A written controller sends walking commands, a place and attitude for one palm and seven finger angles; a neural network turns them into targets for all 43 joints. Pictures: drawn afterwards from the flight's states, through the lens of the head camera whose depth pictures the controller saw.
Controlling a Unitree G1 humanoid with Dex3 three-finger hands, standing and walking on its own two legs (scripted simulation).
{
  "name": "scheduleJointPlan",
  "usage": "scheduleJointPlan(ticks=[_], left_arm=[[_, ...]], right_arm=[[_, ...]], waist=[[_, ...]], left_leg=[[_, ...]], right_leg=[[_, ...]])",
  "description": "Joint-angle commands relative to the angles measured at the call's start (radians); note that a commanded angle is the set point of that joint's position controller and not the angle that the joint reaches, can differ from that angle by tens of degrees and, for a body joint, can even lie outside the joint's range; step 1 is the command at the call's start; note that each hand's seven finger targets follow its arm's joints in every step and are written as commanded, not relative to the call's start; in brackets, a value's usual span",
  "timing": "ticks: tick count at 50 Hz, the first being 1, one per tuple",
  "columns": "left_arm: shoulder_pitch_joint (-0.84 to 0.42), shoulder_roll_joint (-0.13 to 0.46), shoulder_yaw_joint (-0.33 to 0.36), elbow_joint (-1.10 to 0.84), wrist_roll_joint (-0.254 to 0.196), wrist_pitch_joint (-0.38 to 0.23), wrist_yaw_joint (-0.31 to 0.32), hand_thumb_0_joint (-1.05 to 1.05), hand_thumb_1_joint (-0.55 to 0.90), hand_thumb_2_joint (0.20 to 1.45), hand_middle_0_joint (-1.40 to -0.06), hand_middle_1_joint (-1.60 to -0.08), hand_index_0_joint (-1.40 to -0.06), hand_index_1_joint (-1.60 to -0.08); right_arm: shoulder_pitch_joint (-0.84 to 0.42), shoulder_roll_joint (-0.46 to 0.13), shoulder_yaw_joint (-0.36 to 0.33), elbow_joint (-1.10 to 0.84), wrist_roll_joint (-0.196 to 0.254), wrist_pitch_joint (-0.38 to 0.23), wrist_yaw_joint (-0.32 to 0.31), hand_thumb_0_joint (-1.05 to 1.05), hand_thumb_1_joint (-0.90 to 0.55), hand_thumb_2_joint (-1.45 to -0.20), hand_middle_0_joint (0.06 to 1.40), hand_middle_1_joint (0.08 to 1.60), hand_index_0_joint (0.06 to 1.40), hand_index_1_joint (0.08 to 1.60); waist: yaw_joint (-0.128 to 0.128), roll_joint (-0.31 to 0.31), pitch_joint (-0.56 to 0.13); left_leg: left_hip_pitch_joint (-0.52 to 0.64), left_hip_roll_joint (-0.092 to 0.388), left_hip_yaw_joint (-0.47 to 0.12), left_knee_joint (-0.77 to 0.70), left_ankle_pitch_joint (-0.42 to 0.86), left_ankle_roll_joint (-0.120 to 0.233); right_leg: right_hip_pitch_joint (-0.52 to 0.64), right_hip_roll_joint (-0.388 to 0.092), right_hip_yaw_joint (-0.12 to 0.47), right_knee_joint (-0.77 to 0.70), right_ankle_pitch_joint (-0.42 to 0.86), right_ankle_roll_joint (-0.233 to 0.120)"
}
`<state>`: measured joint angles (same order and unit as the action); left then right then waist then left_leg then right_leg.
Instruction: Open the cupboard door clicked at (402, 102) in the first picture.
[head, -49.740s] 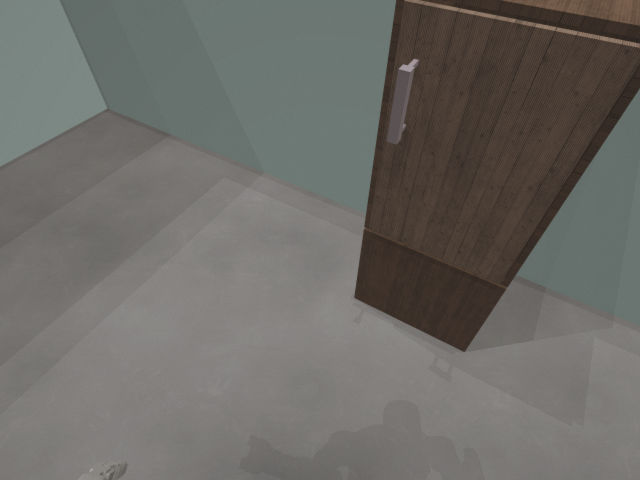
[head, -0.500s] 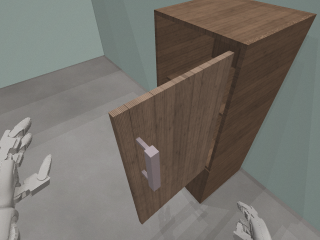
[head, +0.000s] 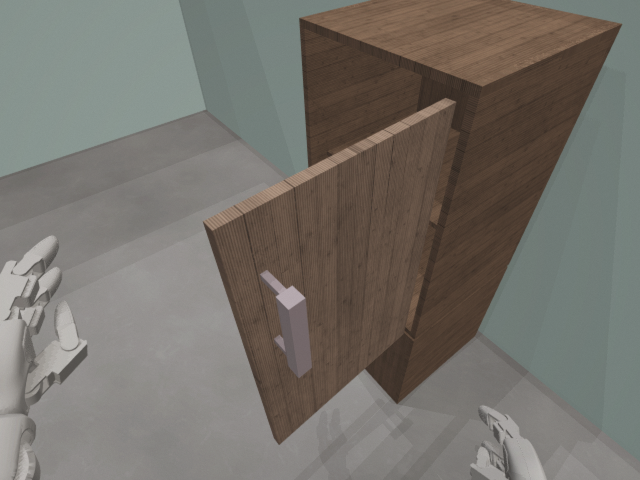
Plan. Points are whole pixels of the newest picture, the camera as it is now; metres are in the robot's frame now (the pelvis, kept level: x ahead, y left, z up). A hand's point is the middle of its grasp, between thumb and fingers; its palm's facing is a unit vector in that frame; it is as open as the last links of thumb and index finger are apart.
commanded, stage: step back with the hand held close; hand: left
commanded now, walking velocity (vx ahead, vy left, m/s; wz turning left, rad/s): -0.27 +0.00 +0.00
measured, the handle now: (285, 325) +0.28 +0.08 +0.07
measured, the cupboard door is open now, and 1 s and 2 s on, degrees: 94 94 94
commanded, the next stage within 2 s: stop stepping back and stand still in 1.28 s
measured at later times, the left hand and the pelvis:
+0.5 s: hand (46, 376) +0.16 +0.28 +0.15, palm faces +0.34 -0.80 -0.49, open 7.4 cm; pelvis -0.05 +0.02 -0.01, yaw -2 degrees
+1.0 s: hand out of the picture +0.07 +0.29 +0.15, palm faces +0.40 -0.80 -0.44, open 7.4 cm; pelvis -0.13 +0.03 -0.02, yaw +0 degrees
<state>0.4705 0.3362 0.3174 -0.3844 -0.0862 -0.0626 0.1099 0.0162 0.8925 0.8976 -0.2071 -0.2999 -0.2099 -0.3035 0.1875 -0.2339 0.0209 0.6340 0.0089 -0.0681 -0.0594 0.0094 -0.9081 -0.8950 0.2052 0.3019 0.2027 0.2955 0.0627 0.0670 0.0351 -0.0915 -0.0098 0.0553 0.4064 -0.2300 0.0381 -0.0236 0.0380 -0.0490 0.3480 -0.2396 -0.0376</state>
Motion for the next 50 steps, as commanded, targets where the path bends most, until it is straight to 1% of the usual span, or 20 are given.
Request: scheduleJointPlan(ticks=[1, 2, 5, 9, 14, 18, 22, 23, 28, 31, 33, 35, 37, 38, 41, 43, 45, 46, 48, 50], left_arm=[[-0.230, 0.353, 0.270, -0.288, 0.007, -0.120, 0.027, 0.000, 0.900, 0.900, -0.200, -0.300, -0.200, -0.300], [-0.107, 0.257, 0.201, -0.187, 0.007, -0.118, 0.014, 0.000, 0.900, 0.900, -0.200, -0.300, -0.200, -0.300], [-0.009, 0.201, 0.146, -0.183, 0.017, -0.123, 0.005, 0.000, 0.900, 0.900, -0.200, -0.300, -0.200, -0.300], [0.045, 0.227, 0.168, -0.228, 0.018, -0.119, 0.015, 0.000, 0.900, 0.900, -0.200, -0.300, -0.200, -0.300], [0.070, 0.279, 0.225, -0.303, 0.017, -0.124, 0.031, 0.000, 0.900, 0.900, -0.200, -0.300, -0.200, -0.300], [0.096, 0.272, 0.229, -0.300, 0.017, -0.130, 0.040, 0.000, 0.900, 0.900, -0.200, -0.300, -0.200, -0.300], [0.102, 0.266, 0.228, -0.313, 0.026, -0.146, 0.050, 0.000, 0.900, 0.900, -0.200, -0.300, -0.200, -0.300], [0.095, 0.269, 0.229, -0.334, 0.029, -0.153, 0.052, 0.000, 0.900, 0.900, -0.200, -0.300, -0.200, -0.300], [0.076, 0.258, 0.251, -0.332, 0.050, -0.180, 0.058, 0.000, 0.900, 0.900, -0.200, -0.300, -0.200, -0.300], [0.046, 0.255, 0.261, -0.351, 0.063, -0.195, 0.055, 0.000, 0.900, 0.900, -0.200, -0.300, -0.200, -0.300], [0.048, 0.256, 0.262, -0.348, 0.060, -0.206, 0.051, 0.000, 0.900, 0.900, -0.200, -0.300, -0.200, -0.300], [0.062, 0.238, 0.240, -0.346, 0.044, -0.210, 0.049, 0.000, 0.900, 0.900, -0.200, -0.300, -0.200, -0.300], [0.046, 0.224, 0.217, -0.357, 0.040, -0.209, 0.048, 0.000, 0.900, 0.900, -0.200, -0.300, -0.200, -0.300], [0.051, 0.230, 0.223, -0.360, 0.041, -0.207, 0.049, 0.000, 0.900, 0.900, -0.200, -0.300, -0.200, -0.300], [0.040, 0.235, 0.220, -0.349, 0.044, -0.200, 0.051, 0.000, 0.900, 0.900, -0.200, -0.300, -0.200, -0.300], [0.045, 0.264, 0.242, -0.329, 0.042, -0.201, 0.059, 0.000, 0.900, 0.900, -0.200, -0.300, -0.200, -0.300], [0.018, 0.256, 0.214, -0.331, 0.042, -0.203, 0.066, 0.000, 0.900, 0.900, -0.200, -0.300, -0.200, -0.300], [0.020, 0.258, 0.213, -0.330, 0.043, -0.201, 0.068, 0.000, 0.900, 0.900, -0.200, -0.300, -0.200, -0.300], [0.018, 0.264, 0.214, -0.340, 0.046, -0.198, 0.066, 0.000, 0.900, 0.900, -0.200, -0.300, -0.200, -0.300], [0.012, 0.286, 0.237, -0.360, 0.047, -0.196, 0.067, 0.000, 0.900, 0.900, -0.200, -0.300, -0.200, -0.300]], right_arm=[[-0.136, -0.119, -0.042, -0.195, 0.011, -0.041, -0.016, 0.000, -0.900, -0.900, 0.200, 0.300, 0.200, 0.300], [-0.132, -0.104, -0.045, -0.173, 0.003, -0.026, -0.019, 0.000, -0.900, -0.900, 0.200, 0.300, 0.200, 0.300], [-0.119, -0.115, -0.055, -0.188, 0.002, 0.000, -0.015, 0.000, -0.900, -0.900, 0.200, 0.300, 0.200, 0.300], [-0.109, -0.118, -0.066, -0.213, 0.008, 0.023, -0.020, 0.000, -0.900, -0.900, 0.200, 0.300, 0.200, 0.300], [-0.105, -0.112, -0.075, -0.240, 0.014, 0.041, -0.028, 0.000, -0.900, -0.900, 0.200, 0.300, 0.200, 0.300], [-0.105, -0.116, -0.080, -0.245, 0.014, 0.042, -0.030, 0.000, -0.900, -0.900, 0.200, 0.300, 0.200, 0.300], [-0.089, -0.121, -0.080, -0.250, 0.013, 0.027, -0.029, 0.000, -0.900, -0.900, 0.200, 0.300, 0.200, 0.300], [-0.088, -0.129, -0.082, -0.253, 0.012, 0.022, -0.030, 0.000, -0.900, -0.900, 0.200, 0.300, 0.200, 0.300], [-0.081, -0.138, -0.081, -0.260, 0.006, -0.010, -0.033, 0.000, -0.900, -0.900, 0.200, 0.300, 0.200, 0.300], [-0.071, -0.132, -0.085, -0.255, 0.001, -0.035, -0.030, 0.000, -0.900, -0.900, 0.200, 0.300, 0.200, 0.300], [-0.064, -0.128, -0.087, -0.246, -0.002, -0.049, -0.027, 0.000, -0.900, -0.900, 0.200, 0.300, 0.200, 0.300], [-0.055, -0.119, -0.082, -0.229, -0.004, -0.061, -0.020, 0.000, -0.900, -0.900, 0.200, 0.300, 0.200, 0.300], [-0.058, -0.119, -0.085, -0.215, 0.001, -0.066, -0.017, 0.000, -0.900, -0.900, 0.200, 0.300, 0.200, 0.300], [-0.065, -0.118, -0.088, -0.213, 0.001, -0.067, -0.018, 0.000, -0.900, -0.900, 0.200, 0.300, 0.200, 0.300], [-0.078, -0.116, -0.088, -0.215, -0.003, -0.055, -0.016, 0.000, -0.900, -0.900, 0.200, 0.300, 0.200, 0.300], [-0.070, -0.107, -0.090, -0.200, -0.010, -0.049, -0.016, 0.000, -0.900, -0.900, 0.200, 0.300, 0.200, 0.300], [-0.049, -0.088, -0.085, -0.179, -0.005, -0.040, -0.010, 0.000, -0.900, -0.900, 0.200, 0.300, 0.200, 0.300], [-0.051, -0.081, -0.084, -0.177, -0.001, -0.034, -0.009, 0.000, -0.900, -0.900, 0.200, 0.300, 0.200, 0.300], [-0.072, -0.075, -0.080, -0.173, -0.003, -0.024, -0.011, 0.000, -0.900, -0.900, 0.200, 0.300, 0.200, 0.300], [-0.078, -0.082, -0.070, -0.179, -0.003, -0.021, -0.020, 0.000, -0.900, -0.900, 0.200, 0.300, 0.200, 0.300]], waist=[[-0.031, -0.026, -0.004], [-0.037, -0.087, -0.012], [-0.041, -0.037, -0.090], [-0.042, -0.050, -0.174], [-0.045, -0.054, -0.210], [-0.049, -0.027, -0.170], [-0.054, -0.015, -0.129], [-0.054, 0.012, -0.130], [-0.049, 0.091, -0.090], [-0.046, 0.108, -0.081], [-0.049, 0.082, -0.082], [-0.058, 0.012, -0.100], [-0.060, -0.007, -0.154], [-0.058, -0.010, -0.169], [-0.061, -0.020, -0.105], [-0.065, -0.097, -0.086], [-0.076, -0.189, -0.113], [-0.078, -0.208, -0.129], [-0.080, -0.177, -0.106], [-0.079, -0.102, -0.078]], left_leg=[[-0.015, 0.054, -0.092, -0.011, 0.123, 0.017], [-0.014, 0.053, -0.095, 0.014, 0.112, 0.018], [-0.004, 0.065, -0.075, 0.029, 0.190, 0.014], [-0.010, 0.097, -0.080, 0.027, 0.318, 0.012], [-0.071, 0.111, -0.093, 0.036, 0.340, 0.011], [-0.150, 0.119, -0.111, 0.026, 0.227, 0.016], [-0.252, 0.131, -0.141, -0.011, 0.015, 0.027], [-0.286, 0.136, -0.160, -0.029, -0.027, 0.031], [-0.536, 0.210, -0.252, -0.182, -0.344, 0.072], [-0.607, 0.255, -0.288, -0.234, -0.442, 0.089], [-0.551, 0.247, -0.289, -0.211, -0.393, 0.083], [-0.402, 0.212, -0.264, -0.159, -0.254, 0.053], [-0.287, 0.173, -0.207, -0.107, -0.168, 0.021], [-0.267, 0.162, -0.189, -0.095, -0.200, 0.016], [-0.323, 0.131, -0.165, -0.054, -0.308, 0.006], [-0.249, 0.085, -0.125, 0.095, -0.224, -0.013], [-0.151, 0.030, -0.080, 0.324, -0.100, -0.034], [-0.153, 0.020, -0.082, 0.392, -0.098, -0.036], [-0.191, 0.026, -0.104, 0.364, -0.118, -0.035], [-0.201, 0.053, -0.117, 0.094, -0.022, -0.021]], right_leg=[[-0.179, -0.097, 0.178, -0.117, 0.219, 0.017], [-0.191, -0.121, 0.179, -0.116, 0.231, 0.019], [-0.174, -0.137, 0.160, -0.062, 0.335, 0.034], [-0.135, -0.127, 0.130, 0.018, 0.417, 0.041], [-0.112, -0.126, 0.138, 0.083, 0.438, 0.032], [-0.143, -0.126, 0.157, 0.084, 0.332, 0.030], [-0.163, -0.113, 0.171, 0.084, 0.145, 0.023], [-0.141, -0.108, 0.162, 0.096, 0.117, 0.022], [-0.009, -0.045, 0.103, 0.269, 0.026, 0.039], [0.024, -0.013, 0.074, 0.373, -0.027, 0.045], [-0.023, -0.011, 0.081, 0.339, -0.051, 0.037], [-0.110, -0.024, 0.097, 0.224, -0.026, 0.021], [-0.156, -0.039, 0.123, 0.170, 0.017, 0.013], [-0.170, -0.043, 0.135, 0.153, -0.003, 0.013], [-0.246, -0.074, 0.194, 0.074, -0.186, -0.013], [-0.385, -0.149, 0.283, -0.029, -0.233, -0.050], [-0.474, -0.276, 0.361, -0.080, -0.070, -0.095], [-0.463, -0.302, 0.349, -0.066, 0.044, -0.104], [-0.424, -0.301, 0.311, -0.019, 0.194, -0.102], [-0.375, -0.206, 0.235, 0.080, 0.208, -0.031]])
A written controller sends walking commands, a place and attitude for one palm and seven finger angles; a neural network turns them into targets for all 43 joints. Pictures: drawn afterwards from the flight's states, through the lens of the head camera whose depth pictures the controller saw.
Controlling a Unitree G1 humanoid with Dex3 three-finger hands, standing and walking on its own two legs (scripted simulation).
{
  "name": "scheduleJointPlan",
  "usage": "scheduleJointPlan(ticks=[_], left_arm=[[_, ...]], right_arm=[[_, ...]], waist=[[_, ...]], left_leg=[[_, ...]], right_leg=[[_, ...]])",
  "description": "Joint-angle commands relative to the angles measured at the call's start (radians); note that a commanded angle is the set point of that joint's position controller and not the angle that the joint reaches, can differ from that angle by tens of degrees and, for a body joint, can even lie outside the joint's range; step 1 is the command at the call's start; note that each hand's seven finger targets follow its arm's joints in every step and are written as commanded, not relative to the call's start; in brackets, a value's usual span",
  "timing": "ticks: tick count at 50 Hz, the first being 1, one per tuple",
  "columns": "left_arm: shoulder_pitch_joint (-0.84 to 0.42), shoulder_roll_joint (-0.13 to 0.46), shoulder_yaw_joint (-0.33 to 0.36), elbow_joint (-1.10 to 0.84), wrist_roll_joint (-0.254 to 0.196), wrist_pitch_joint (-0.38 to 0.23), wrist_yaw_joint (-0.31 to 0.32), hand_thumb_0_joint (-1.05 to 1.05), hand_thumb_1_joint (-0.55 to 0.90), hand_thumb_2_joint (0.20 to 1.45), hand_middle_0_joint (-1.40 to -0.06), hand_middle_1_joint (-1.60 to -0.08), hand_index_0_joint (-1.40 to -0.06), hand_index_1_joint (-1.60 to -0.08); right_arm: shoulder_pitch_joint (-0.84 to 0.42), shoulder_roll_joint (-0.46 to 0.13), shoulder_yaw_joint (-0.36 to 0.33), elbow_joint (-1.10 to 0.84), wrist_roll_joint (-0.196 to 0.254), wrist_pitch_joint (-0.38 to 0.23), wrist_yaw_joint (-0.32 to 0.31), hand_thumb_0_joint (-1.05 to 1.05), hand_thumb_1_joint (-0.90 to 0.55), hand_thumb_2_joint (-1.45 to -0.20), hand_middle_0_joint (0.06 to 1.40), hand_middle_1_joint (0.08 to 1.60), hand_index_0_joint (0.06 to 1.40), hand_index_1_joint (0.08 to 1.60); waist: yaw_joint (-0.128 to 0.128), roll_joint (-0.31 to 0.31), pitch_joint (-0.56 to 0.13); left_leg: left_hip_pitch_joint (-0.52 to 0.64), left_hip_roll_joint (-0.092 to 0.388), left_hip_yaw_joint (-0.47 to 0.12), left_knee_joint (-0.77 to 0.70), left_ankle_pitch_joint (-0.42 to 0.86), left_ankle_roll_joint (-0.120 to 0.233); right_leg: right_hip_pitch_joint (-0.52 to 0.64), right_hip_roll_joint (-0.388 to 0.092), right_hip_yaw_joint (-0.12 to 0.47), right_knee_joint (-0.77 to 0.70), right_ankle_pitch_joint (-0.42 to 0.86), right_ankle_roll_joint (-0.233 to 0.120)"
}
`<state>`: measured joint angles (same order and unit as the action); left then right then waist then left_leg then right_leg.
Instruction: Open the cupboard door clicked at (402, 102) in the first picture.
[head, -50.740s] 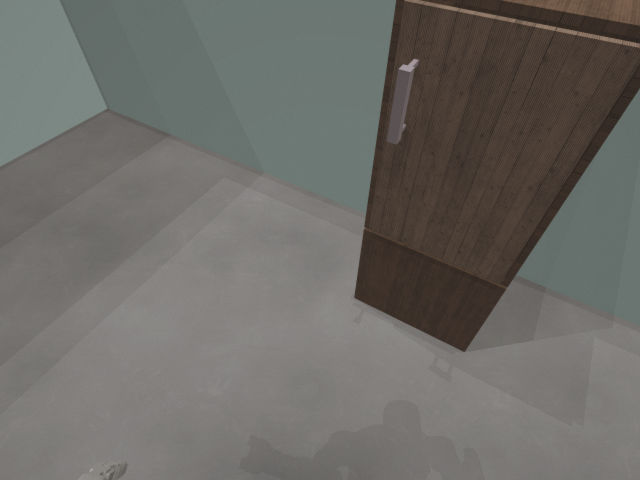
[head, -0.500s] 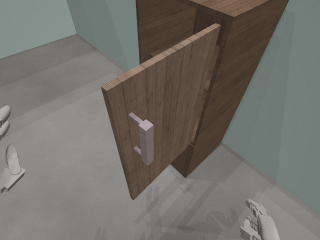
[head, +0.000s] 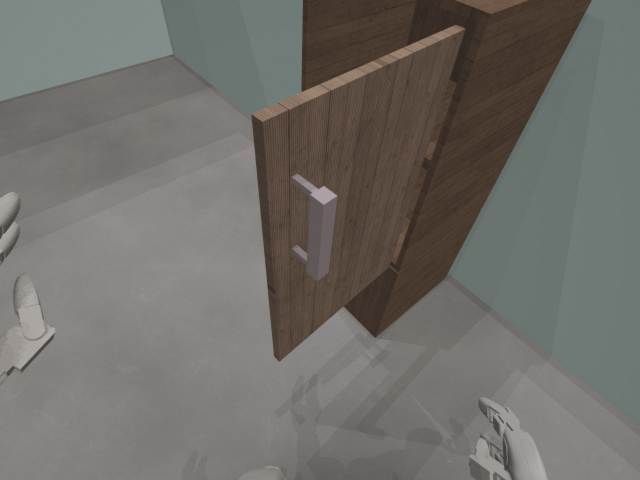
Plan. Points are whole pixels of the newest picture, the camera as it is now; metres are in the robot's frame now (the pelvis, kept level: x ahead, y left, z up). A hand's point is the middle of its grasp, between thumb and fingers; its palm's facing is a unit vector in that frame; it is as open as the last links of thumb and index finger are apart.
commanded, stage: step back with the hand held close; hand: left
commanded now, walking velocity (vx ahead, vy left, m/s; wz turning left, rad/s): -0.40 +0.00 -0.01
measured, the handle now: (309, 229) +0.41 +0.05 +0.08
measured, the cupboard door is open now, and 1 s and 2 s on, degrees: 94 94 94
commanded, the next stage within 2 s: stop stepping back and stand still in 0.28 s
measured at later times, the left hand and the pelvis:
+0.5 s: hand out of the picture +0.11 +0.23 +0.18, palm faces +0.25 -0.85 -0.47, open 7.4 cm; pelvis -0.12 +0.01 +0.00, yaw -7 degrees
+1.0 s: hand out of the picture +0.05 +0.29 +0.17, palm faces +0.44 -0.82 -0.38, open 7.4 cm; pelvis -0.16 +0.03 +0.00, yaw -3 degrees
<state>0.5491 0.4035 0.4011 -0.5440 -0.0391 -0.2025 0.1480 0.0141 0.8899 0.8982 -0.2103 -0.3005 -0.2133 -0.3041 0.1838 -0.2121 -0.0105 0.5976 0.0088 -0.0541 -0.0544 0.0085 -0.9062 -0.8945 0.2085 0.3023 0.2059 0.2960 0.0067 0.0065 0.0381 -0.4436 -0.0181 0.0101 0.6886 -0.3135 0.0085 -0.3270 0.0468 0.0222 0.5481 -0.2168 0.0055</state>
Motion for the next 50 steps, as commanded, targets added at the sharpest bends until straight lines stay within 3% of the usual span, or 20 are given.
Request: scheduleJointPlan(ticks=[1, 3, 4, 6, 16, 18, 21, 23, 25, 27, 29, 32, 35, 37, 39, 40, 43, 46, 49, 50], left_arm=[[-0.073, 0.227, 0.166, -0.230, 0.001, -0.066, 0.028, 0.000, 0.900, 0.900, -0.200, -0.300, -0.200, -0.300], [-0.034, 0.244, 0.208, -0.241, 0.007, -0.098, 0.019, 0.000, 0.900, 0.900, -0.200, -0.300, -0.200, -0.300], [-0.043, 0.238, 0.224, -0.258, 0.003, -0.101, 0.019, 0.000, 0.900, 0.900, -0.200, -0.300, -0.200, -0.300], [-0.033, 0.195, 0.183, -0.257, -0.010, -0.103, 0.024, 0.000, 0.900, 0.900, -0.200, -0.300, -0.200, -0.300], [-0.005, 0.201, 0.144, -0.240, -0.052, -0.071, 0.012, 0.000, 0.900, 0.900, -0.200, -0.300, -0.200, -0.300], [0.027, 0.251, 0.180, -0.251, -0.063, -0.082, 0.000, 0.000, 0.900, 0.900, -0.200, -0.300, -0.200, -0.300], [0.008, 0.318, 0.232, -0.252, -0.071, -0.103, 0.006, 0.000, 0.900, 0.900, -0.200, -0.300, -0.200, -0.300], [0.001, 0.253, 0.185, -0.211, -0.063, -0.058, -0.006, 0.000, 0.900, 0.900, -0.200, -0.300, -0.200, -0.300], [0.019, 0.224, 0.175, -0.158, -0.046, -0.027, 0.000, 0.000, 0.900, 0.900, -0.200, -0.300, -0.200, -0.300], [-0.058, 0.219, 0.162, -0.123, -0.039, -0.024, 0.007, 0.000, 0.900, 0.900, -0.200, -0.300, -0.200, -0.300], [-0.121, 0.208, 0.140, -0.108, -0.035, -0.037, 0.005, 0.000, 0.900, 0.900, -0.200, -0.300, -0.200, -0.300], [-0.105, 0.218, 0.144, -0.177, -0.023, -0.059, 0.005, 0.000, 0.900, 0.900, -0.200, -0.300, -0.200, -0.300], [0.001, 0.205, 0.154, -0.208, -0.017, -0.063, 0.006, 0.000, 0.900, 0.900, -0.200, -0.300, -0.200, -0.300], [0.086, 0.194, 0.153, -0.186, -0.014, -0.055, -0.002, 0.000, 0.900, 0.900, -0.200, -0.300, -0.200, -0.300], [0.078, 0.209, 0.168, -0.199, -0.032, -0.052, 0.002, 0.000, 0.900, 0.900, -0.200, -0.300, -0.200, -0.300], [0.023, 0.202, 0.169, -0.182, -0.027, -0.050, 0.007, 0.000, 0.900, 0.900, -0.200, -0.300, -0.200, -0.300], [-0.138, 0.187, 0.125, -0.096, -0.004, -0.063, 0.013, 0.000, 0.900, 0.900, -0.200, -0.300, -0.200, -0.300], [-0.176, 0.162, 0.090, -0.042, 0.009, -0.062, 0.026, 0.000, 0.900, 0.900, -0.200, -0.300, -0.200, -0.300], [-0.196, 0.170, 0.091, -0.156, 0.005, -0.069, 0.023, 0.000, 0.900, 0.900, -0.200, -0.300, -0.200, -0.300], [-0.176, 0.190, 0.110, -0.165, 0.003, -0.076, 0.017, 0.000, 0.900, 0.900, -0.200, -0.300, -0.200, -0.300]], right_arm=[[-0.088, -0.132, -0.047, -0.153, -0.004, -0.039, -0.031, 0.000, -0.900, -0.900, 0.200, 0.300, 0.200, 0.300], [-0.104, -0.133, -0.054, -0.166, -0.014, -0.074, -0.034, 0.000, -0.900, -0.900, 0.200, 0.300, 0.200, 0.300], [-0.077, -0.124, -0.057, -0.160, -0.033, -0.091, -0.029, 0.000, -0.900, -0.900, 0.200, 0.300, 0.200, 0.300], [-0.057, -0.117, -0.066, -0.127, -0.026, -0.114, -0.014, 0.000, -0.900, -0.900, 0.200, 0.300, 0.200, 0.300], [-0.052, -0.105, -0.043, -0.086, -0.038, -0.119, -0.004, 0.000, -0.900, -0.900, 0.200, 0.300, 0.200, 0.300], [-0.038, -0.099, -0.039, -0.087, -0.042, -0.092, 0.001, 0.000, -0.900, -0.900, 0.200, 0.300, 0.200, 0.300], [-0.079, -0.091, -0.016, -0.098, -0.035, -0.080, -0.007, 0.000, -0.900, -0.900, 0.200, 0.300, 0.200, 0.300], [-0.088, -0.111, -0.035, -0.111, -0.008, -0.086, -0.017, 0.000, -0.900, -0.900, 0.200, 0.300, 0.200, 0.300], [-0.085, -0.086, -0.005, -0.113, 0.004, -0.073, -0.025, 0.000, -0.900, -0.900, 0.200, 0.300, 0.200, 0.300], [-0.067, -0.108, -0.008, -0.100, 0.007, -0.083, -0.038, 0.000, -0.900, -0.900, 0.200, 0.300, 0.200, 0.300], [-0.066, -0.139, -0.023, -0.110, 0.015, -0.108, -0.049, 0.000, -0.900, -0.900, 0.200, 0.300, 0.200, 0.300], [-0.069, -0.122, -0.017, -0.108, -0.014, -0.133, -0.041, 0.000, -0.900, -0.900, 0.200, 0.300, 0.200, 0.300], [-0.062, -0.115, -0.022, -0.122, -0.022, -0.139, -0.028, 0.000, -0.900, -0.900, 0.200, 0.300, 0.200, 0.300], [-0.052, -0.110, -0.033, -0.130, -0.015, -0.120, -0.017, 0.000, -0.900, -0.900, 0.200, 0.300, 0.200, 0.300], [-0.053, -0.115, -0.054, -0.110, -0.014, -0.091, -0.015, 0.000, -0.900, -0.900, 0.200, 0.300, 0.200, 0.300], [-0.035, -0.125, -0.055, -0.092, -0.016, -0.086, -0.017, 0.000, -0.900, -0.900, 0.200, 0.300, 0.200, 0.300], [-0.043, -0.114, -0.038, -0.083, -0.009, -0.104, -0.034, 0.000, -0.900, -0.900, 0.200, 0.300, 0.200, 0.300], [-0.039, -0.117, -0.036, -0.074, -0.010, -0.124, -0.056, 0.000, -0.900, -0.900, 0.200, 0.300, 0.200, 0.300], [-0.048, -0.155, -0.044, -0.115, -0.001, -0.135, -0.052, 0.000, -0.900, -0.900, 0.200, 0.300, 0.200, 0.300], [-0.032, -0.122, -0.027, -0.088, -0.010, -0.141, -0.046, 0.000, -0.900, -0.900, 0.200, 0.300, 0.200, 0.300]], waist=[[-0.010, 0.095, -0.086], [-0.002, 0.349, -0.154], [-0.006, 0.288, -0.155], [-0.003, 0.119, -0.160], [0.006, 0.236, -0.260], [0.007, 0.169, -0.278], [0.009, -0.054, -0.196], [0.008, -0.211, -0.169], [-0.020, -0.090, -0.088], [-0.030, -0.014, -0.052], [-0.017, 0.056, -0.030], [-0.005, 0.226, -0.090], [0.013, 0.233, -0.098], [0.007, 0.108, -0.115], [0.003, -0.211, -0.071], [-0.016, -0.179, -0.032], [-0.032, -0.080, 0.021], [-0.019, -0.027, 0.020], [-0.006, 0.134, -0.052], [-0.024, 0.215, -0.087]], left_leg=[[0.108, 0.136, -0.163, -0.300, 0.167, 0.042], [-0.128, 0.348, -0.384, -0.566, -0.125, 0.136], [-0.165, 0.393, -0.444, -0.600, -0.188, 0.170], [0.090, 0.339, -0.317, -0.479, 0.063, 0.157], [0.305, 0.216, -0.124, -0.596, 0.078, -0.008], [0.354, 0.164, -0.056, -0.456, 0.226, -0.051], [0.399, 0.054, 0.023, 0.018, 0.060, -0.046], [0.228, 0.003, -0.030, 0.217, 0.015, -0.037], [0.107, 0.044, -0.029, 0.038, 0.061, -0.009], [0.244, 0.050, -0.029, -0.170, 0.248, 0.013], [0.286, 0.127, -0.146, -0.258, 0.289, 0.048], [0.148, 0.206, -0.376, -0.574, -0.148, 0.046], [0.006, 0.145, -0.247, -0.594, -0.281, -0.011], [0.046, 0.037, -0.074, -0.349, -0.148, -0.040], [0.064, -0.014, -0.034, 0.182, 0.021, -0.035], [-0.059, 0.016, -0.043, 0.299, 0.029, -0.033], [0.000, 0.081, -0.016, 0.096, -0.018, -0.004], [0.234, 0.045, 0.050, -0.174, 0.009, 0.025], [0.332, 0.197, -0.200, -0.272, 0.205, 0.096], [0.331, 0.236, -0.310, -0.368, 0.172, 0.109]], right_leg=[[-0.032, -0.103, 0.097, -0.037, 0.117, -0.021], [0.191, 0.043, 0.012, 0.364, -0.200, 0.016], [0.165, 0.046, 0.054, 0.551, -0.261, 0.010], [-0.043, 0.017, 0.066, 0.539, -0.284, 0.001], [0.169, 0.044, -0.105, -0.096, -0.285, -0.038], [0.189, -0.014, -0.063, -0.319, -0.110, -0.058], [-0.133, -0.309, 0.091, -0.392, 0.001, -0.131], [-0.076, -0.300, 0.103, -0.278, 0.094, -0.178], [0.077, -0.272, 0.046, -0.173, 0.315, -0.122], [0.031, -0.194, -0.005, -0.114, 0.230, -0.046], [0.014, -0.091, -0.026, -0.080, 0.035, 0.010], [0.147, -0.002, -0.046, 0.070, -0.283, -0.009], [0.308, 0.017, -0.085, -0.073, -0.259, -0.039], [0.254, -0.054, -0.030, -0.241, -0.292, -0.064], [-0.011, -0.328, 0.319, -0.413, -0.454, -0.206], [-0.003, -0.362, 0.329, -0.401, -0.400, -0.228], [-0.005, -0.296, 0.176, -0.318, -0.315, -0.153], [-0.040, -0.218, 0.110, -0.223, -0.277, -0.112], [-0.025, -0.063, -0.010, 0.027, -0.024, -0.014], [-0.032, -0.036, -0.067, 0.123, -0.126, 0.004]])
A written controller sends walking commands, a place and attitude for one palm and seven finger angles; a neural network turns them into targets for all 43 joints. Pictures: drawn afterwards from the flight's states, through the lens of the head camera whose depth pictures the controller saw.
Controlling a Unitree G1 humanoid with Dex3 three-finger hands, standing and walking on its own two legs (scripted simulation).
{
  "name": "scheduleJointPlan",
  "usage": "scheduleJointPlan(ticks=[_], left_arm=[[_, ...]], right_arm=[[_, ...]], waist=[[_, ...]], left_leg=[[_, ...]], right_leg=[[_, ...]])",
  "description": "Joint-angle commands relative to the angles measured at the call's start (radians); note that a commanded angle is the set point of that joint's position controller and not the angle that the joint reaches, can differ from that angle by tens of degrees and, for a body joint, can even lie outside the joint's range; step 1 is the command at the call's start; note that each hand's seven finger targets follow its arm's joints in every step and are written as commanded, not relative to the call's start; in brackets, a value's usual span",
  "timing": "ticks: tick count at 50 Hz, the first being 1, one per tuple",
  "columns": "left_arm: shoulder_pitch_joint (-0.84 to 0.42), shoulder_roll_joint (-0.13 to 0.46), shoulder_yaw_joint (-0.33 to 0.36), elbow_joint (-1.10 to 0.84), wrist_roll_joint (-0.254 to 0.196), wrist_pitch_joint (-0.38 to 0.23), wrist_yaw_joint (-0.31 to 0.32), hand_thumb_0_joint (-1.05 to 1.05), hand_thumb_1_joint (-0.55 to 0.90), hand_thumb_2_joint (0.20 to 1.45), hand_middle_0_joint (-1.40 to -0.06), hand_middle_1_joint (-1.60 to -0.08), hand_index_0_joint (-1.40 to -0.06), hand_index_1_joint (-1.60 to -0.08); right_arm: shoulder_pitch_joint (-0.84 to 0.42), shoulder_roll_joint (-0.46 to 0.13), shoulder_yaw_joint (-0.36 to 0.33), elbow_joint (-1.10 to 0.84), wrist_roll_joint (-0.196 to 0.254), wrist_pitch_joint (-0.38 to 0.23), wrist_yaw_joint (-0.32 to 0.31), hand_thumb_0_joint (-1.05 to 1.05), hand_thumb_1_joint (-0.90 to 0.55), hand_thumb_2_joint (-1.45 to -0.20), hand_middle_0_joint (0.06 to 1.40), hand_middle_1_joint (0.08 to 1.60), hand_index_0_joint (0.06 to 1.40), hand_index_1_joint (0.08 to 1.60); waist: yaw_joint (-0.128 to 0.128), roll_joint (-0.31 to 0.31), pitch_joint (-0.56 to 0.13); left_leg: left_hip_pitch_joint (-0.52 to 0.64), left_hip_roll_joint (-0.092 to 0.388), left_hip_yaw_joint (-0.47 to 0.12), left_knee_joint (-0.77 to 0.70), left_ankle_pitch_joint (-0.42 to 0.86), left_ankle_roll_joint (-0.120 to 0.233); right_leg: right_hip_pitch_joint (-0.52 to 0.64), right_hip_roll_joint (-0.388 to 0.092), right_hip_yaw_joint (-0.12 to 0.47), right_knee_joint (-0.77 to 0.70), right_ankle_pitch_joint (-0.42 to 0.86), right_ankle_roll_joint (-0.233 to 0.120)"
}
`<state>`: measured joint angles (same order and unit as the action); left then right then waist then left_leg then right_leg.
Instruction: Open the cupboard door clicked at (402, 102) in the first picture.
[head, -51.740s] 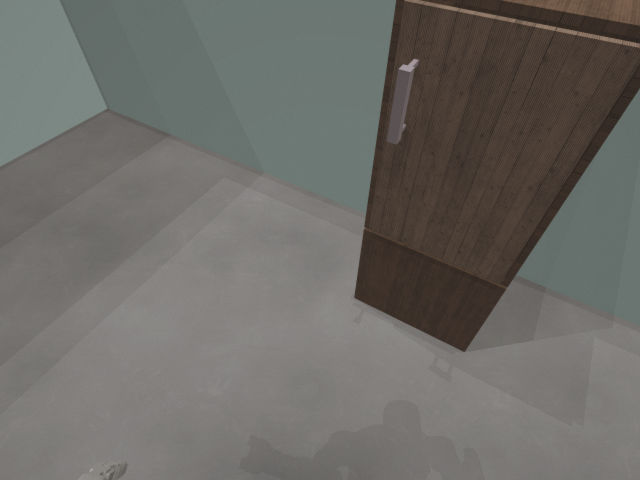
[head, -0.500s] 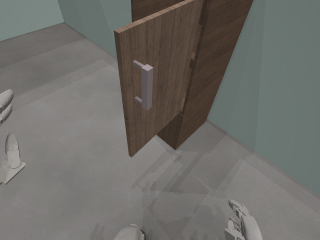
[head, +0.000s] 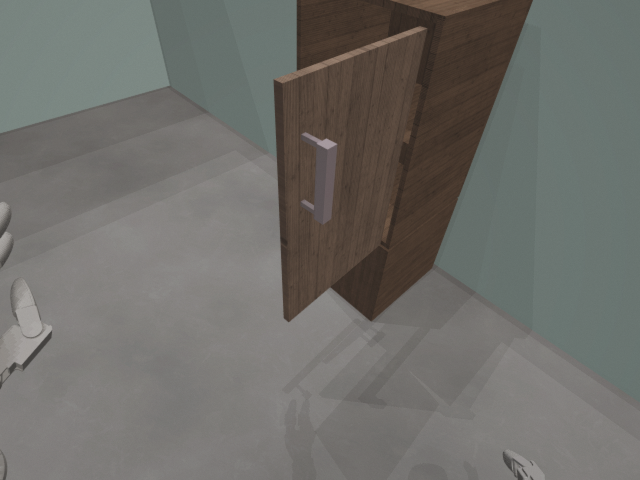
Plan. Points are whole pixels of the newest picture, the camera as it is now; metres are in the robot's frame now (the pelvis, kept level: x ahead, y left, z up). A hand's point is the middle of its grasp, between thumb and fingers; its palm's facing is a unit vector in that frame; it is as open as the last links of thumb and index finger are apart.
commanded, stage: stop stepping back and stand still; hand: left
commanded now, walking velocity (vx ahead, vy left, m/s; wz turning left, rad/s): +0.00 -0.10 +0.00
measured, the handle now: (315, 179) +0.57 +0.05 +0.08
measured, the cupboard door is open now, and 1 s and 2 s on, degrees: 94 94 94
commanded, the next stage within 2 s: let the arm hang, fingers relaxed in 0.14 s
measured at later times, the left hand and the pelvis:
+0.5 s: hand out of the picture +0.07 +0.16 -0.15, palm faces +0.04 -0.98 -0.18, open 7.4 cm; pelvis -0.02 -0.01 +0.00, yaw +3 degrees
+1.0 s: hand out of the picture -0.07 +0.18 -0.16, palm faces +0.08 -0.98 -0.20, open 7.3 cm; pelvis -0.04 +0.01 +0.02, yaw +2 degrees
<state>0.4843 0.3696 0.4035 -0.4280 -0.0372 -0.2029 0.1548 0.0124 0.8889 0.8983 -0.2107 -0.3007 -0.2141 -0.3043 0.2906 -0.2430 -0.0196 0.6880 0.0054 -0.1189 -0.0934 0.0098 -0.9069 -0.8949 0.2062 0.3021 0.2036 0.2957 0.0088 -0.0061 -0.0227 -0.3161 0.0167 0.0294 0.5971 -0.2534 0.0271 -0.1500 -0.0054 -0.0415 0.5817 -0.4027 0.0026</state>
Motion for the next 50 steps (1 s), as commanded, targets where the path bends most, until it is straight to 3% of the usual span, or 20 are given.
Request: scheduleJointPlan(ticks=[1, 3, 6, 8, 9, 11, 12, 13, 14, 17, 19, 21, 23, 24, 25, 26, 30, 35, 38, 50], left_arm=[[-0.117, 0.228, 0.112, -0.319, 0.001, -0.077, 0.007, 0.000, 0.900, 0.900, -0.200, -0.300, -0.200, -0.300], [-0.095, 0.244, 0.131, -0.348, 0.005, -0.080, 0.011, 0.000, 0.900, 0.900, -0.200, -0.300, -0.200, -0.300], [0.059, 0.202, 0.130, -0.317, -0.003, -0.058, 0.012, 0.000, 0.900, 0.900, -0.200, -0.300, -0.200, -0.300], [0.108, 0.223, 0.164, -0.281, -0.007, -0.050, 0.008, 0.000, 0.900, 0.900, -0.200, -0.300, -0.200, -0.300], [0.105, 0.216, 0.158, -0.251, -0.008, -0.049, 0.005, 0.000, 0.900, 0.900, -0.200, -0.300, -0.200, -0.300], [0.098, 0.215, 0.163, -0.195, -0.021, -0.039, 0.000, 0.000, 0.900, 0.900, -0.200, -0.300, -0.200, -0.300], [-0.026, 0.025, -0.273, 0.539, 0.094, 0.122, -0.128, 0.000, 0.900, 0.900, -0.200, -0.300, -0.200, -0.300], [-0.047, -0.013, -0.272, 0.573, 0.077, 0.180, -0.144, 0.000, 0.900, 0.900, -0.200, -0.300, -0.200, -0.300], [-0.078, -0.020, -0.280, 0.600, 0.071, 0.189, -0.153, 0.000, 0.900, 0.900, -0.200, -0.300, -0.200, -0.300], [-0.135, -0.026, -0.304, 0.760, 0.076, 0.195, -0.152, 0.000, 0.900, 0.900, -0.200, -0.300, -0.200, -0.300], [-0.170, -0.019, -0.314, 0.895, 0.075, 0.199, -0.139, 0.000, 0.900, 0.900, -0.200, -0.300, -0.200, -0.300], [-0.200, -0.010, -0.327, 1.022, 0.066, 0.202, -0.134, 0.000, 0.900, 0.900, -0.200, -0.300, -0.200, -0.300], [-0.229, -0.030, -0.347, 1.123, 0.058, 0.207, -0.129, 0.000, 0.900, 0.900, -0.200, -0.300, -0.200, -0.300], [-0.228, -0.044, -0.351, 1.183, 0.054, 0.211, -0.131, 0.000, 0.900, 0.900, -0.200, -0.300, -0.200, -0.300], [-0.236, -0.043, -0.355, 1.239, 0.048, 0.213, -0.133, 0.000, 0.900, 0.900, -0.200, -0.300, -0.200, -0.300], [-0.224, -0.051, -0.358, 1.293, 0.045, 0.212, -0.136, 0.000, 0.900, 0.900, -0.200, -0.300, -0.200, -0.300], [-0.205, -0.080, -0.357, 1.405, 0.045, 0.201, -0.135, 0.000, 0.900, 0.900, -0.200, -0.300, -0.200, -0.300], [-0.193, -0.090, -0.375, 1.506, 0.043, 0.198, -0.134, 0.000, 0.900, 0.900, -0.200, -0.300, -0.200, -0.300], [-0.177, -0.092, -0.379, 1.540, 0.043, 0.199, -0.131, 0.000, 0.900, 0.900, -0.200, -0.300, -0.200, -0.300], [-0.132, -0.143, -0.374, 1.568, 0.047, 0.201, -0.120, 0.000, 0.900, 0.900, -0.200, -0.300, -0.200, -0.300]], right_arm=[[-0.142, -0.082, -0.018, -0.179, -0.016, -0.085, -0.001, 0.000, -0.900, -0.900, 0.200, 0.300, 0.200, 0.300], [-0.147, -0.073, -0.018, -0.169, -0.021, -0.108, 0.013, 0.000, -0.900, -0.900, 0.200, 0.300, 0.200, 0.300], [-0.143, -0.076, -0.014, -0.183, -0.014, -0.105, 0.031, 0.000, -0.900, -0.900, 0.200, 0.300, 0.200, 0.300], [-0.150, -0.078, -0.008, -0.198, -0.013, -0.089, 0.031, 0.000, -0.900, -0.900, 0.200, 0.300, 0.200, 0.300], [-0.155, -0.069, -0.005, -0.202, -0.011, -0.076, 0.030, 0.000, -0.900, -0.900, 0.200, 0.300, 0.200, 0.300], [-0.155, -0.063, -0.014, -0.209, -0.006, -0.056, 0.032, 0.000, -0.900, -0.900, 0.200, 0.300, 0.200, 0.300], [-0.176, -0.167, -0.051, 0.042, -0.001, -0.054, 0.112, 0.000, -0.900, -0.900, 0.200, 0.300, 0.200, 0.300], [-0.089, -0.107, -0.056, 0.047, -0.006, 0.002, 0.105, 0.000, -0.900, -0.900, 0.200, 0.300, 0.200, 0.300], [-0.056, -0.083, -0.041, 0.038, -0.007, 0.043, 0.099, 0.000, -0.900, -0.900, 0.200, 0.300, 0.200, 0.300], [-0.107, -0.074, -0.031, 0.008, -0.029, 0.102, 0.095, 0.000, -0.900, -0.900, 0.200, 0.300, 0.200, 0.300], [-0.115, -0.065, -0.033, 0.033, -0.037, 0.122, 0.090, 0.000, -0.900, -0.900, 0.200, 0.300, 0.200, 0.300], [-0.084, -0.058, -0.025, 0.087, -0.039, 0.131, 0.081, 0.000, -0.900, -0.900, 0.200, 0.300, 0.200, 0.300], [-0.073, -0.084, -0.012, 0.148, -0.042, 0.128, 0.074, 0.000, -0.900, -0.900, 0.200, 0.300, 0.200, 0.300], [-0.094, -0.083, -0.008, 0.184, -0.040, 0.126, 0.073, 0.000, -0.900, -0.900, 0.200, 0.300, 0.200, 0.300], [-0.104, -0.068, 0.002, 0.211, -0.037, 0.128, 0.070, 0.000, -0.900, -0.900, 0.200, 0.300, 0.200, 0.300], [-0.106, -0.060, 0.007, 0.233, -0.034, 0.129, 0.066, 0.000, -0.900, -0.900, 0.200, 0.300, 0.200, 0.300], [-0.036, -0.031, 0.002, 0.303, -0.032, 0.132, 0.057, 0.000, -0.900, -0.900, 0.200, 0.300, 0.200, 0.300], [0.023, -0.024, 0.002, 0.371, -0.027, 0.134, 0.057, 0.000, -0.900, -0.900, 0.200, 0.300, 0.200, 0.300], [0.052, -0.015, 0.003, 0.397, -0.025, 0.135, 0.057, 0.000, -0.900, -0.900, 0.200, 0.300, 0.200, 0.300], [0.097, 0.044, 0.003, 0.438, -0.029, 0.128, 0.058, 0.000, -0.900, -0.900, 0.200, 0.300, 0.200, 0.300]], waist=[[-0.028, 0.247, -0.020], [-0.012, 0.189, -0.017], [-0.009, 0.200, -0.060], [-0.001, 0.194, -0.064], [-0.009, 0.138, -0.046], [-0.015, -0.060, -0.015], [-0.055, -0.114, -0.002], [-0.062, -0.103, -0.055], [-0.055, -0.147, -0.058], [-0.022, -0.309, 0.033], [-0.015, -0.282, 0.033], [-0.023, -0.222, -0.003], [-0.017, -0.024, -0.041], [-0.005, 0.141, -0.015], [-0.006, 0.220, 0.024], [-0.001, 0.231, 0.030], [-0.010, 0.165, -0.007], [-0.017, 0.027, 0.070], [-0.019, -0.001, 0.103], [-0.015, 0.008, 0.132]], left_leg=[[0.192, 0.245, -0.407, -0.349, 0.091, 0.110], [0.160, 0.263, -0.372, -0.352, 0.089, 0.131], [0.149, 0.204, -0.191, -0.295, 0.201, 0.080], [0.056, 0.160, -0.113, -0.269, 0.123, 0.037], [-0.003, 0.130, -0.078, -0.232, 0.065, 0.018], [-0.034, 0.040, -0.030, -0.086, -0.087, -0.020], [-0.097, 0.073, -0.032, 0.163, -0.009, -0.029], [-0.037, 0.076, -0.063, 0.160, -0.095, -0.035], [-0.065, 0.046, -0.031, 0.174, -0.124, -0.030], [-0.144, 0.004, 0.004, 0.177, -0.209, -0.017], [-0.114, 0.001, 0.013, 0.099, -0.181, -0.019], [0.003, 0.020, -0.011, -0.023, 0.035, -0.012], [0.131, 0.101, -0.084, -0.112, 0.328, 0.002], [0.101, 0.116, -0.093, -0.131, 0.330, 0.012], [0.062, 0.112, -0.097, -0.167, 0.276, 0.011], [0.047, 0.112, -0.094, -0.200, 0.186, 0.006], [0.082, 0.096, -0.074, -0.211, 0.094, -0.005], [0.101, 0.093, -0.065, -0.246, 0.057, -0.005], [0.102, 0.086, -0.057, -0.259, 0.024, -0.004], [0.061, 0.078, -0.057, -0.282, -0.028, 0.005]], right_leg=[[-0.230, 0.027, 0.010, 0.192, -0.067, 0.010], [-0.212, -0.001, 0.051, 0.202, -0.078, 0.003], [-0.097, 0.014, -0.004, 0.007, 0.009, 0.010], [0.029, 0.020, -0.025, -0.142, 0.119, 0.004], [0.072, 0.000, 0.016, -0.203, 0.172, -0.007], [-0.022, -0.109, 0.235, -0.312, 0.100, -0.057], [-0.148, -0.287, 0.218, -0.170, 0.479, -0.117], [-0.157, -0.265, 0.229, -0.119, 0.605, -0.141], [-0.141, -0.247, 0.176, -0.108, 0.540, -0.148], [-0.063, -0.234, 0.135, -0.114, 0.666, -0.157], [0.013, -0.231, 0.119, -0.089, 0.820, -0.152], [0.020, -0.197, 0.093, -0.074, 0.816, -0.090], [-0.032, -0.125, 0.052, -0.084, 0.508, -0.030], [-0.034, -0.110, 0.040, -0.111, 0.365, -0.023], [-0.014, -0.096, 0.040, -0.135, 0.289, -0.027], [0.001, -0.091, 0.042, -0.166, 0.231, -0.031], [0.037, -0.107, 0.050, -0.243, 0.237, -0.052], [-0.026, -0.108, 0.045, -0.291, 0.157, -0.049], [-0.056, -0.107, 0.049, -0.306, 0.101, -0.048], [-0.096, -0.101, 0.044, -0.262, 0.083, -0.039]])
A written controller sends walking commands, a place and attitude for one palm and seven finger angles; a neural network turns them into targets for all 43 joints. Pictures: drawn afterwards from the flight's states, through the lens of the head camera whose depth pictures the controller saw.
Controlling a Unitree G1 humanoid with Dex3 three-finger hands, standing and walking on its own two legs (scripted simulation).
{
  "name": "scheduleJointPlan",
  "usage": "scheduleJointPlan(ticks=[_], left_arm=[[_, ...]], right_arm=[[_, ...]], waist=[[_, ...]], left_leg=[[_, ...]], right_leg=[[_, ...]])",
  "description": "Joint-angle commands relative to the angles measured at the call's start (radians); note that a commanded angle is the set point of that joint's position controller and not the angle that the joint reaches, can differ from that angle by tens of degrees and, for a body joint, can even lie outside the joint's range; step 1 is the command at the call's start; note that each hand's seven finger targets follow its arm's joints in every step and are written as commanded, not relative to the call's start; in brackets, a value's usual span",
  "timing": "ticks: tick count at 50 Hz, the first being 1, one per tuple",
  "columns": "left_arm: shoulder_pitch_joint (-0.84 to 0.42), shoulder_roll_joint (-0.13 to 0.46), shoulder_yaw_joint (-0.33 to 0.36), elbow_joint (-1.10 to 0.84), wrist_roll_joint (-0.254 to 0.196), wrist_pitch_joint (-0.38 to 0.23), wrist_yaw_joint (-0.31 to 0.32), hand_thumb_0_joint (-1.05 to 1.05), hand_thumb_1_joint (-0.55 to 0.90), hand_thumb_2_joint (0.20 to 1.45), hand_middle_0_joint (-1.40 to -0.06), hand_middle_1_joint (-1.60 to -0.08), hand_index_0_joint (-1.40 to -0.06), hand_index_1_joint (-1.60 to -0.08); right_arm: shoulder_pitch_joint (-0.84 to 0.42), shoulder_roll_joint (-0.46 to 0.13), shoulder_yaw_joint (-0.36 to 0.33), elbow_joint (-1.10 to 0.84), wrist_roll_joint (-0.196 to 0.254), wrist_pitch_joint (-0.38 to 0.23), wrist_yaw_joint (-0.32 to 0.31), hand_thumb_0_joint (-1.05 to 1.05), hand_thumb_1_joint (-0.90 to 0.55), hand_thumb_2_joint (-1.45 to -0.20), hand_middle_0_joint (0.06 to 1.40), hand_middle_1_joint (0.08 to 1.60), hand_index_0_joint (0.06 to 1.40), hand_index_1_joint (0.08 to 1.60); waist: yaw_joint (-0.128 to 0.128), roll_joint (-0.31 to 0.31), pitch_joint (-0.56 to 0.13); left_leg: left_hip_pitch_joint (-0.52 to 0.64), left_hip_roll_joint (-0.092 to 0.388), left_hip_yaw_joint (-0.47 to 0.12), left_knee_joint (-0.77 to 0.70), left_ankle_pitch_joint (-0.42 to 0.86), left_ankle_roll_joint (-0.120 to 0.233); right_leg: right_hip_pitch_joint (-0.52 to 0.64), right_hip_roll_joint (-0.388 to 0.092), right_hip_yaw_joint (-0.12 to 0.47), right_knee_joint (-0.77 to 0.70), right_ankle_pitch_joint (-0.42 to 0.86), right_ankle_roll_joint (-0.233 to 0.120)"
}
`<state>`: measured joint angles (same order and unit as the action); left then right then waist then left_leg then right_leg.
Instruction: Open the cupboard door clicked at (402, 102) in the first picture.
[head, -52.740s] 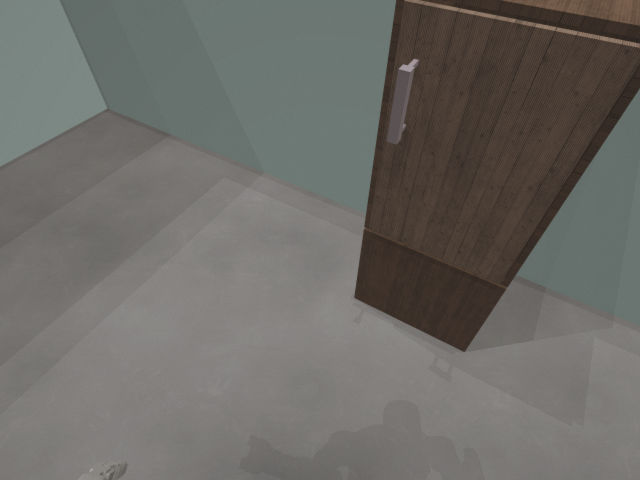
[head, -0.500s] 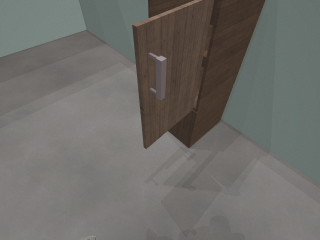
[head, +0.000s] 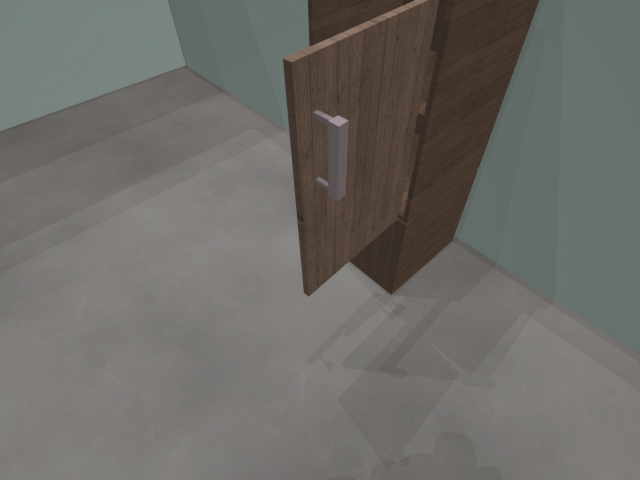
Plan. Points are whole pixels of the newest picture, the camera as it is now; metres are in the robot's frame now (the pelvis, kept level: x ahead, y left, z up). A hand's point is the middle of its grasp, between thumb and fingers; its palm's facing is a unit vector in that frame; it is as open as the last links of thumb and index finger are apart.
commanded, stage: let the arm hang, fingers relaxed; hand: left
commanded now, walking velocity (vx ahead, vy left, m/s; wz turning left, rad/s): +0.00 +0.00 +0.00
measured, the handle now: (328, 156) +0.61 +0.02 +0.07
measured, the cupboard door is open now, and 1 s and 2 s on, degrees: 94 94 94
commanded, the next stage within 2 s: look to check the result in 0.34 s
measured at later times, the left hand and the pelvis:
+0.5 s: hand out of the picture -0.01 +0.17 -0.18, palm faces +0.04 -0.98 -0.19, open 7.3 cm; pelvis +0.00 +0.01 +0.00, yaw -1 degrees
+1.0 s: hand out of the picture +0.01 +0.16 -0.17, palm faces +0.03 -0.98 -0.18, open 7.3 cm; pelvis +0.01 +0.00 +0.00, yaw +0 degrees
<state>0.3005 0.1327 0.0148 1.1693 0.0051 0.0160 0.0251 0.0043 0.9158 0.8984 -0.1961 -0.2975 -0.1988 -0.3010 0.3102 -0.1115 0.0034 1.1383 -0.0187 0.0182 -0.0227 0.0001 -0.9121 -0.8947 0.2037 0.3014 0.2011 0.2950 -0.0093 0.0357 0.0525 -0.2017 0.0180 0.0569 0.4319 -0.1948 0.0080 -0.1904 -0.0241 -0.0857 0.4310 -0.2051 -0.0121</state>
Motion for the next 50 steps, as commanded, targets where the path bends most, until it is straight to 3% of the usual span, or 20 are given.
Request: scheduleJointPlan(ticks=[1, 6, 12, 19, 27, 32, 50], left_arm=[[0.054, 0.087, 0.016, -0.028, 0.005, -0.019, 0.010, 0.000, 0.900, 0.900, -0.200, -0.300, -0.200, -0.300], [0.058, 0.072, 0.019, -0.032, 0.006, -0.024, 0.013, 0.000, 0.900, 0.900, -0.200, -0.300, -0.200, -0.300], [0.060, 0.074, 0.019, -0.034, 0.007, -0.023, 0.012, 0.000, 0.900, 0.900, -0.200, -0.300, -0.200, -0.300], [0.055, 0.083, 0.021, -0.039, 0.007, -0.026, 0.012, 0.000, 0.900, 0.900, -0.200, -0.300, -0.200, -0.300], [0.049, 0.086, 0.017, -0.036, 0.005, -0.029, 0.013, 0.000, 0.900, 0.900, -0.200, -0.300, -0.200, -0.300], [0.045, 0.092, 0.017, -0.035, 0.005, -0.030, 0.013, 0.000, 0.900, 0.900, -0.200, -0.300, -0.200, -0.300], [0.032, 0.097, 0.014, -0.033, 0.003, -0.036, 0.013, 0.000, 0.900, 0.900, -0.200, -0.300, -0.200, -0.300]], right_arm=[[0.078, -0.084, -0.020, -0.011, -0.006, -0.011, -0.014, 0.000, -0.900, -0.900, 0.200, 0.300, 0.200, 0.300], [0.077, -0.077, -0.022, -0.008, -0.005, -0.018, -0.016, 0.000, -0.900, -0.900, 0.200, 0.300, 0.200, 0.300], [0.082, -0.077, -0.025, -0.015, -0.006, -0.014, -0.014, 0.000, -0.900, -0.900, 0.200, 0.300, 0.200, 0.300], [0.081, -0.084, -0.027, -0.017, -0.004, -0.014, -0.013, 0.000, -0.900, -0.900, 0.200, 0.300, 0.200, 0.300], [0.065, -0.094, -0.025, -0.013, -0.002, -0.016, -0.014, 0.000, -0.900, -0.900, 0.200, 0.300, 0.200, 0.300], [0.059, -0.092, -0.024, -0.010, -0.002, -0.015, -0.013, 0.000, -0.900, -0.900, 0.200, 0.300, 0.200, 0.300], [0.033, -0.099, -0.021, 0.000, -0.002, -0.018, -0.014, 0.000, -0.900, -0.900, 0.200, 0.300, 0.200, 0.300]], waist=[[0.003, -0.031, 0.061], [0.005, -0.012, 0.050], [0.002, 0.000, 0.071], [-0.003, -0.044, 0.047], [-0.003, -0.020, 0.040], [-0.004, -0.044, 0.039], [-0.001, -0.030, 0.019]], left_leg=[[-0.057, 0.080, -0.089, -0.124, -0.088, 0.025], [-0.054, 0.084, -0.092, -0.129, -0.054, 0.025], [-0.069, 0.080, -0.092, -0.135, -0.105, 0.025], [-0.042, 0.079, -0.080, -0.115, -0.072, 0.024], [-0.021, 0.082, -0.081, -0.115, -0.027, 0.020], [-0.010, 0.081, -0.076, -0.111, -0.012, 0.019], [0.021, 0.085, -0.072, -0.107, 0.058, 0.014]], right_leg=[[-0.055, -0.080, 0.086, -0.104, -0.099, -0.024], [-0.033, -0.079, 0.082, -0.085, -0.035, -0.021], [-0.054, -0.076, 0.088, -0.093, -0.069, -0.021], [-0.052, -0.084, 0.092, -0.103, -0.073, -0.021], [-0.041, -0.085, 0.095, -0.101, -0.034, -0.021], [-0.041, -0.089, 0.095, -0.111, -0.034, -0.020], [-0.007, -0.092, 0.093, -0.120, 0.025, -0.020]])
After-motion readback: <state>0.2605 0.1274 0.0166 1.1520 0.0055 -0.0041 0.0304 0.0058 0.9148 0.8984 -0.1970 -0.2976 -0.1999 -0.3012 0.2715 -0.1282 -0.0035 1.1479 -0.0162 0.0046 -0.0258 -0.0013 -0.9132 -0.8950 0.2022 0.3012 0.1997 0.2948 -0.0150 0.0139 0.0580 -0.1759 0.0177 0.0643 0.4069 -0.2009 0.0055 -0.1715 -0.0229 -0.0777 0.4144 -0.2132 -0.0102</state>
